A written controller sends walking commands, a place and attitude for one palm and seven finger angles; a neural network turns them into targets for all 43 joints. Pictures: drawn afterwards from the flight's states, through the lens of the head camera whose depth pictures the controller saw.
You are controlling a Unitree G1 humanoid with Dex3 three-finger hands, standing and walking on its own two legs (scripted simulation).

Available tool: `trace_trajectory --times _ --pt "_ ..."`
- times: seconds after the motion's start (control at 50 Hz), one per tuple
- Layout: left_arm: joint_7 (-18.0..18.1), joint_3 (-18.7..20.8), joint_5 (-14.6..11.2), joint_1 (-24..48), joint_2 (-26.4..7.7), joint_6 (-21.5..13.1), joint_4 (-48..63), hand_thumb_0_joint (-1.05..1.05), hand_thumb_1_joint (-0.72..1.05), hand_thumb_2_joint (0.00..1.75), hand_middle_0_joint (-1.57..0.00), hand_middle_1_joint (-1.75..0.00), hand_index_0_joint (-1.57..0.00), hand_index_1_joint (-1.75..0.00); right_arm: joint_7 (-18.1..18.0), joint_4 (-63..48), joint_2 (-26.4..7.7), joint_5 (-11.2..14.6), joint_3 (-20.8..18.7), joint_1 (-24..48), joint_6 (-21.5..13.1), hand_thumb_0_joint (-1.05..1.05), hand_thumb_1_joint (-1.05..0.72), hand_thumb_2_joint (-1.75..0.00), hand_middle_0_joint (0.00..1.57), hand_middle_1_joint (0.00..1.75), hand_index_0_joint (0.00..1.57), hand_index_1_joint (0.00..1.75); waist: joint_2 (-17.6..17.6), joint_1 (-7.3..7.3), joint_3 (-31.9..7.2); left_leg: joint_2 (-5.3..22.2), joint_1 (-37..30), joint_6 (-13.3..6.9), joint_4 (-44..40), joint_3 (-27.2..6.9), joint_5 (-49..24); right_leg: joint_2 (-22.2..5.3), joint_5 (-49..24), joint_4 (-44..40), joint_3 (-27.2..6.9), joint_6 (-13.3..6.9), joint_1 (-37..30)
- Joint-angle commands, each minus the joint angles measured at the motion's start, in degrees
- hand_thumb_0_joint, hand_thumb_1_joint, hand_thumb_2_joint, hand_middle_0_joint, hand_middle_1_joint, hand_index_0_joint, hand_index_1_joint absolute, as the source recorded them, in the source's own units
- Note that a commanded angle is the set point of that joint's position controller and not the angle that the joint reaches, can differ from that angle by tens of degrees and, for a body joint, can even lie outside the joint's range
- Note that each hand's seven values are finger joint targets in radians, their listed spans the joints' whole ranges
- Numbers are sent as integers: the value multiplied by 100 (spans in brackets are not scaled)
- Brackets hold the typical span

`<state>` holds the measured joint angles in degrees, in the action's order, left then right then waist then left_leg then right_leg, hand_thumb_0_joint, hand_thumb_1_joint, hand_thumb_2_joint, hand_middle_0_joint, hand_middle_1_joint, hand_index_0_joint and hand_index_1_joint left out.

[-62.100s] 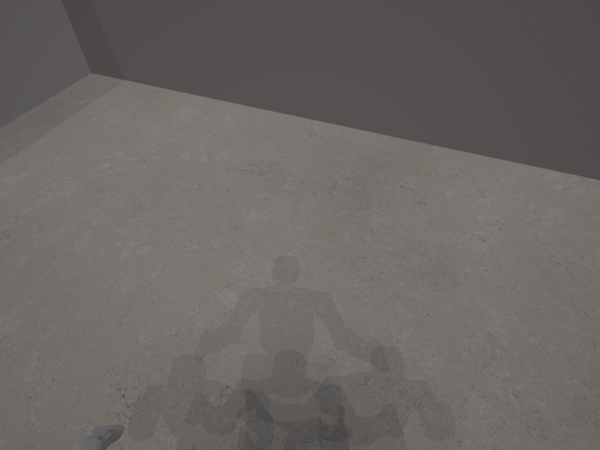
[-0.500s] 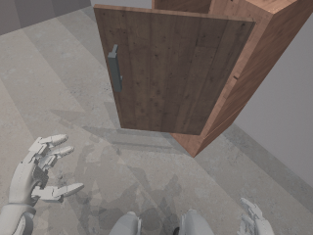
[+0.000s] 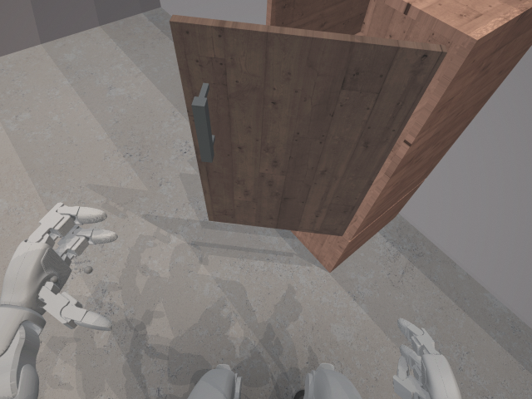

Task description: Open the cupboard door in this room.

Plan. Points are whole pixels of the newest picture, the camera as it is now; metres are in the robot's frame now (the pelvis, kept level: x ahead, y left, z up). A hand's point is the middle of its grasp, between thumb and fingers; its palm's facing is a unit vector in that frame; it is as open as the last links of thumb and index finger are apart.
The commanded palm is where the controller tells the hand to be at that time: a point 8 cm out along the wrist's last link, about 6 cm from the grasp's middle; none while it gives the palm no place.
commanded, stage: raise the hand with hooked fingers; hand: left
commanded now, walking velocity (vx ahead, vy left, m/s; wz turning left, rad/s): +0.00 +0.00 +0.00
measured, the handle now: (206, 124) +0.56 +0.15 +0.04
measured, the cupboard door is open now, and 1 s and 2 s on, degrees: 45 45 45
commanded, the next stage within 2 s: move the hooked fingers beside the handle in 0.64 s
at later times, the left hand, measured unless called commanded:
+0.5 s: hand (93, 251) +0.29 +0.26 +0.04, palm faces -0.01 -1.00 -0.04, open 14.0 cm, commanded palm +0.27 +0.31 +0.05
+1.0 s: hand (110, 233) +0.32 +0.25 +0.05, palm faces -0.04 -1.00 -0.02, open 14.0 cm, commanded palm +0.30 +0.30 +0.05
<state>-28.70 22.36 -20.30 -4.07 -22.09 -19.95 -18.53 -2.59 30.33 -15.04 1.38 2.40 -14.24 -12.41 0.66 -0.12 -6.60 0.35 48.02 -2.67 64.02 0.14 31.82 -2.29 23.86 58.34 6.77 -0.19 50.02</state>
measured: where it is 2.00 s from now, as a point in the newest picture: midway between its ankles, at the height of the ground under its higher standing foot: outside the picture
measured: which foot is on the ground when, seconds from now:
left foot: down 0.00-1.00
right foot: down 0.00-1.00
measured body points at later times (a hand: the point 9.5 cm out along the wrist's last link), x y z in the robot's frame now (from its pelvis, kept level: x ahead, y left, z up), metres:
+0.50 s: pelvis +0.00 -0.01 +0.00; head +0.09 +0.01 +0.44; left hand +0.29 +0.32 +0.05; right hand +0.15 -0.27 -0.08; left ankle -0.01 +0.08 -0.66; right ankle +0.04 -0.13 -0.66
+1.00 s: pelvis -0.01 -0.01 +0.00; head +0.09 +0.01 +0.44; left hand +0.32 +0.30 +0.05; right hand +0.14 -0.27 -0.09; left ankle -0.01 +0.08 -0.66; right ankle +0.04 -0.13 -0.66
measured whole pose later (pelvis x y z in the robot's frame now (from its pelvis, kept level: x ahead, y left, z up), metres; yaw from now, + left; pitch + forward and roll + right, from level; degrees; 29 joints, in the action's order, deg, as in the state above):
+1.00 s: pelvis -0.01 -0.01 +0.00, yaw +0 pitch +17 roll -2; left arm -31.0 24.2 -19.0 10.5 -24.2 -21.0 -32.0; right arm -3.7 31.9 -16.3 1.6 2.2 -15.1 -10.7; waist 0.4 -1.6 -6.1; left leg 0.7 49.5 -1.8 63.8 0.2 31.0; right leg -1.9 23.5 58.9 6.6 -1.1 52.1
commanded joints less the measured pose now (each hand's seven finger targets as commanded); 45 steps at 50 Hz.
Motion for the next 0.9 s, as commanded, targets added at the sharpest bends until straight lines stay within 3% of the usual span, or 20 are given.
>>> trace_trajectory --times 0.0,0.08,0.12,0.16,0.38,0.46,0.48,0.5,0.58,0.72,0.76,0.8,0.88 --pt "-133 794 -223 1044 -1513 -434 762 0 -50 30 -30 -120 -30 -120 -119 -645 -996 41 -408 -142 -242 0 -90 -90 20 30 20 30 445 -41 -1618 -37 -691 333 -1079 -344 -2450 327 -1101 -450 -276 -201 -1323" --pt "-278 825 -250 1216 -1606 -275 498 0 -50 30 -30 -120 -30 -120 -115 -663 -1034 58 -425 -170 -212 0 -90 -90 20 30 20 30 521 -42 -1659 -41 -706 303 -1101 -316 -2506 316 -1173 -499 -301 -200 -1395" --pt "-346 893 -261 1313 -1714 -240 528 0 -50 30 -30 -120 -30 -120 -106 -669 -1039 65 -429 -205 -193 0 -90 -90 20 30 20 30 544 -27 -1873 -38 -790 287 -1125 -298 -2593 302 -1278 -538 -327 -178 -1525" --pt "-395 796 -286 1086 -1546 -219 435 0 -50 30 -30 -120 -30 -120 -85 -715 -1030 66 -438 -223 -189 0 -90 -90 20 30 20 30 434 -26 -1827 -46 -727 255 -1118 -257 -2595 294 -1328 -577 -348 -163 -1573" --pt "-175 968 -258 1164 -1721 -475 526 0 -50 30 -30 -120 -30 -120 -28 -734 -1033 31 -464 -306 -140 0 -90 -90 20 30 20 30 518 -52 -1647 -36 -689 258 -1162 -240 -2385 319 -1146 -571 -364 -183 -1436" --pt "-205 890 -229 1191 -1665 -528 677 0 -50 30 -30 -120 -30 -120 -49 -744 -1015 55 -466 -274 -132 0 -90 -90 20 30 20 30 561 -55 -1831 -38 -790 248 -1196 -252 -2439 293 -1200 -593 -382 -158 -1553" --pt "-229 881 -243 1202 -1687 -520 665 0 -50 30 -30 -120 -30 -120 -52 -713 -1026 43 -461 -297 -139 0 -90 -90 20 30 20 30 718 -56 -1843 -31 -868 265 -1156 -259 -2622 307 -1309 -562 -382 -185 -1507" --pt "-244 904 -244 1212 -1701 -521 717 0 -50 30 -30 -120 -30 -120 -51 -707 -1006 44 -459 -319 -131 0 -90 -90 20 30 20 30 664 -51 -1962 -28 -924 270 -1160 -247 -2664 307 -1356 -567 -385 -159 -1552" --pt "-285 854 -308 1211 -1586 -441 340 0 -50 30 -30 -120 -30 -120 -69 -695 -1031 49 -433 -276 -116 0 -90 -90 20 30 20 30 361 -113 -1530 -37 -633 245 -1156 -243 -2302 317 -1185 -618 -373 -168 -1442" --pt "-350 812 -269 1326 -1572 -423 330 0 -50 30 -30 -120 -30 -120 -86 -759 -1006 66 -431 -224 -91 0 -90 -90 20 30 20 30 400 -81 -1642 -62 -654 231 -1188 -219 -2070 289 -1010 -654 -418 -160 -1488" --pt "-312 726 -209 1841 -1604 -466 274 0 -50 30 -30 -120 -30 -120 -125 -700 -1032 72 -406 -220 -92 0 -90 -90 20 30 20 30 331 -191 -1509 -47 -539 215 -1176 -254 -1799 291 -767 -656 -415 -151 -1308" --pt "-278 612 -152 2411 -1585 -530 240 0 -50 30 -30 -120 -30 -120 -167 -600 -1016 55 -391 -241 -103 0 -90 -90 20 30 20 30 520 -270 -1484 -36 -579 217 -1123 -273 -1658 297 -624 -617 -431 -167 -1084" --pt "-227 636 -69 2622 -1713 -561 29 0 -50 30 -30 -120 -30 -120 -209 -536 -1048 46 -402 -303 -133 0 -90 -90 20 30 20 30 524 -207 -1739 -29 -639 230 -1100 -309 -1811 282 -719 -548 -442 -189 -1158"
